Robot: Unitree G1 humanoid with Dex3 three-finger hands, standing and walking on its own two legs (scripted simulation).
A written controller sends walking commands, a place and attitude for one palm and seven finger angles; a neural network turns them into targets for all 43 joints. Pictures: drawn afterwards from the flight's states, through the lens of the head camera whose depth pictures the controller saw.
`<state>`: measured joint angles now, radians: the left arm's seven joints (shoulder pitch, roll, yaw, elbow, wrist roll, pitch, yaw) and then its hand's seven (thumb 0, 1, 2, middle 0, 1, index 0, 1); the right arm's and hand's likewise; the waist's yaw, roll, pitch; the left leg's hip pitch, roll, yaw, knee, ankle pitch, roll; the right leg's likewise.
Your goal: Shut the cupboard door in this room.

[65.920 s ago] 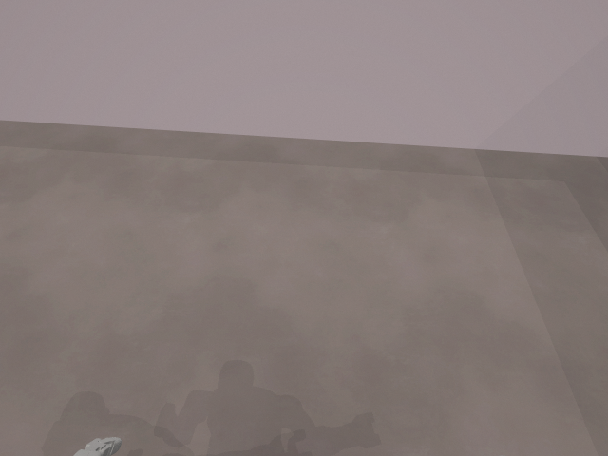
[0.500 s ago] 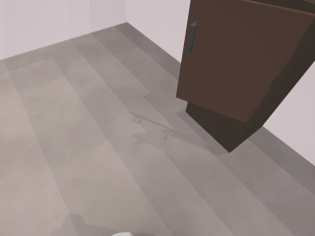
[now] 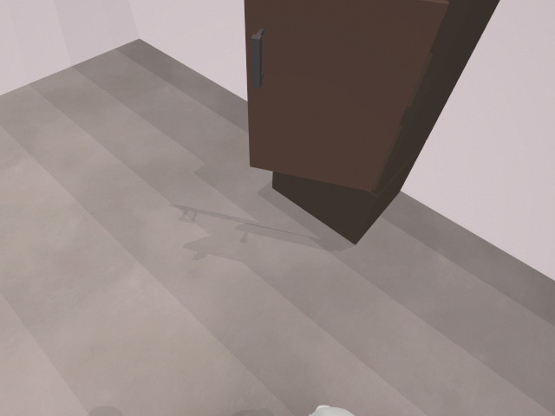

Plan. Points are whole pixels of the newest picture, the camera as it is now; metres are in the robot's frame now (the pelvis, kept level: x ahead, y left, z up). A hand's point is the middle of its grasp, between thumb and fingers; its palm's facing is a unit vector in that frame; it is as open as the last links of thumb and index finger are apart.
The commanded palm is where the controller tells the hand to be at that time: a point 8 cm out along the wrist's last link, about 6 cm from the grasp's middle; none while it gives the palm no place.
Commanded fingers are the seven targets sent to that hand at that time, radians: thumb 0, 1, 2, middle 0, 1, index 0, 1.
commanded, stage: turn to face it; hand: left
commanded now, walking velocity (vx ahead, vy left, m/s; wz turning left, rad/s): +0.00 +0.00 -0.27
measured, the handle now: (258, 59) +0.88 +0.12 +0.02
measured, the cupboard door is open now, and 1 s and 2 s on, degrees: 27 27 27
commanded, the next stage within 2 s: take the last steps up to it in 0.16 s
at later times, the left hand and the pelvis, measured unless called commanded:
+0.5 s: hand out of the picture +0.10 +0.16 -0.17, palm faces -0.12 -0.98 -0.17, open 7.4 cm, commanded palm none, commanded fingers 0.00 0.90 0.90 -0.20 -0.30 -0.20 -0.30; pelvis +0.01 -0.01 +0.00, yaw -8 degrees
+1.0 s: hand out of the picture +0.13 +0.14 -0.17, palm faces +0.00 -0.99 -0.15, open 7.4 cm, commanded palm none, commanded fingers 0.00 0.90 0.90 -0.20 -0.30 -0.20 -0.30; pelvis +0.16 -0.03 +0.00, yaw -5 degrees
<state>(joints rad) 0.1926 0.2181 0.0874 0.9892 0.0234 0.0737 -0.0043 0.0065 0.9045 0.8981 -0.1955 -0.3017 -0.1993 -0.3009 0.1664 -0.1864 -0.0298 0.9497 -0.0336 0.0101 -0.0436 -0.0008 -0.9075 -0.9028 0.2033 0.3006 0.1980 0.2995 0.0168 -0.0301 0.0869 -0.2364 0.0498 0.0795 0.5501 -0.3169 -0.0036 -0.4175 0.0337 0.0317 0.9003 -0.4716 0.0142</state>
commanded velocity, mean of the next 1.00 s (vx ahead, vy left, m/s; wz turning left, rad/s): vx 0.23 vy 0.04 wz -0.09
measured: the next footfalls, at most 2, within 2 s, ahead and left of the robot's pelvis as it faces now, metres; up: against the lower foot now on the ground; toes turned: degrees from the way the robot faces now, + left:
right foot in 0.14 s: +0.04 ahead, -0.12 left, +0.00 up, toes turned -4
left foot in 0.42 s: +0.05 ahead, +0.11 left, +0.00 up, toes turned -4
